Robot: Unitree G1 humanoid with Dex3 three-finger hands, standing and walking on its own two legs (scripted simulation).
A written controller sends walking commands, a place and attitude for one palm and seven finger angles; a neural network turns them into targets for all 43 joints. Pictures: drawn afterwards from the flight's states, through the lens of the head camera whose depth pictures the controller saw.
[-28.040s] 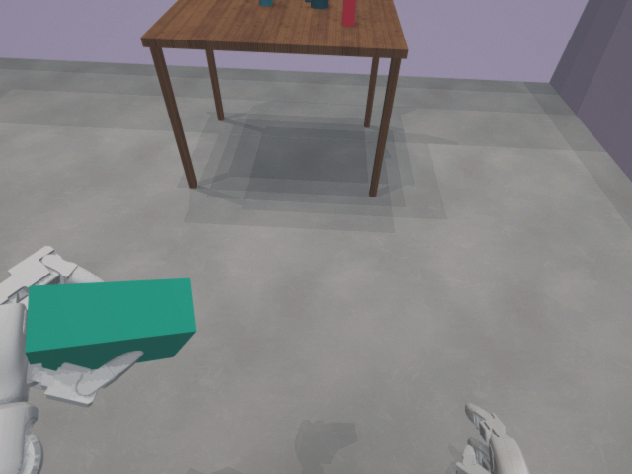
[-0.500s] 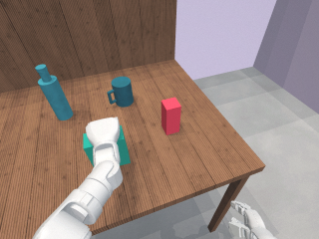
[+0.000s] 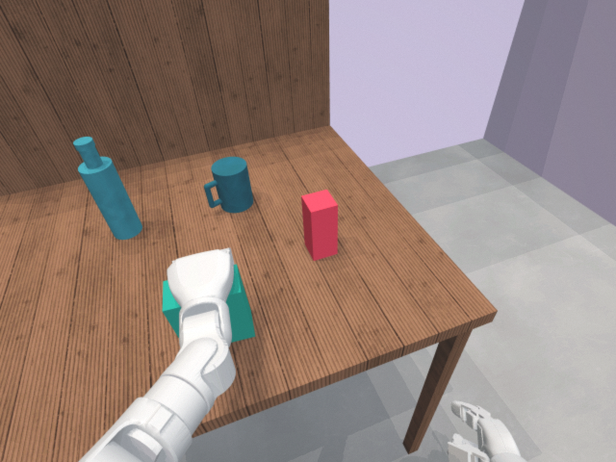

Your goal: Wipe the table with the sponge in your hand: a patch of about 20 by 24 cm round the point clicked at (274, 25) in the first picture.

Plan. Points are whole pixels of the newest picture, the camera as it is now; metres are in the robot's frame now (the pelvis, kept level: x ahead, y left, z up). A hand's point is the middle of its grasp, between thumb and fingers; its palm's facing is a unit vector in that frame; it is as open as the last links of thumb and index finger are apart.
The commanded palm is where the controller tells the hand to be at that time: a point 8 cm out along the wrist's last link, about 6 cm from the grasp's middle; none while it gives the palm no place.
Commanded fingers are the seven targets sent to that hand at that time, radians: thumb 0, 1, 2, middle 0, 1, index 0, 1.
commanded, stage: wipe back along the third lane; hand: left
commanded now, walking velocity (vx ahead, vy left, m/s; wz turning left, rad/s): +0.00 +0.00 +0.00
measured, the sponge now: (215, 318) +0.33 +0.19 -0.01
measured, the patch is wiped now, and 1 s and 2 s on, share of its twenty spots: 1.00 1.00 1.00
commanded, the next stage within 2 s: slide back across to the middle lane in 0.18 s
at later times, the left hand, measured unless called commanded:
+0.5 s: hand (212, 311) +0.31 +0.18 +0.04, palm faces +0.02 -0.08 -1.00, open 9.3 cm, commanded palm +0.26 +0.18 +0.08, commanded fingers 0.00 0.10 1.30 -1.20 -1.60 -1.20 -1.60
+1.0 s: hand (169, 332) +0.27 +0.22 +0.05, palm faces +0.01 -0.10 -0.99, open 9.3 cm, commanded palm +0.23 +0.23 +0.09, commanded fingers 0.00 0.10 1.30 -1.20 -1.60 -1.20 -1.60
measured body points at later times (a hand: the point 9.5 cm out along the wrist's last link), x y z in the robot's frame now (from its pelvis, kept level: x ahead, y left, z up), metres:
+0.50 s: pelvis +0.00 -0.01 +0.00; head -0.04 -0.05 +0.45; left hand +0.31 +0.18 +0.10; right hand +0.24 -0.22 -0.08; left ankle +0.02 +0.12 -0.73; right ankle -0.02 -0.10 -0.73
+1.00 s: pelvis +0.00 -0.01 +0.00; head -0.04 -0.05 +0.45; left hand +0.27 +0.23 +0.10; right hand +0.23 -0.24 -0.08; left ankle +0.02 +0.12 -0.73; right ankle -0.02 -0.10 -0.73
